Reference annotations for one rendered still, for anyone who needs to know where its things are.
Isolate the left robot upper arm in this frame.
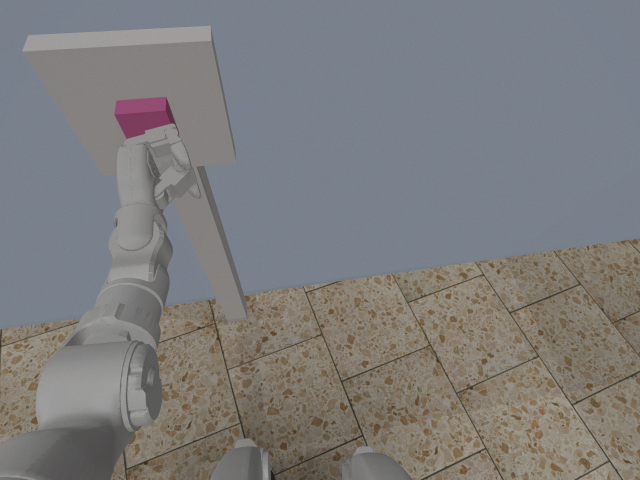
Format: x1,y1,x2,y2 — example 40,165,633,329
0,340,163,480

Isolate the robot left hand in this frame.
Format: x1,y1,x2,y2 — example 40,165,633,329
116,123,202,213

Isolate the left robot forearm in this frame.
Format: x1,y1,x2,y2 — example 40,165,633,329
35,204,173,427

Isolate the button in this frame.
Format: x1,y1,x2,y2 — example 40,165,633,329
114,97,179,139

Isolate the robot right thigh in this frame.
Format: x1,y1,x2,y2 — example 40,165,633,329
342,452,413,480

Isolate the robot left shin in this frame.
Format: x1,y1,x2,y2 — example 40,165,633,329
234,438,258,449

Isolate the panel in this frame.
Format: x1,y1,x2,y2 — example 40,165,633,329
22,26,248,322

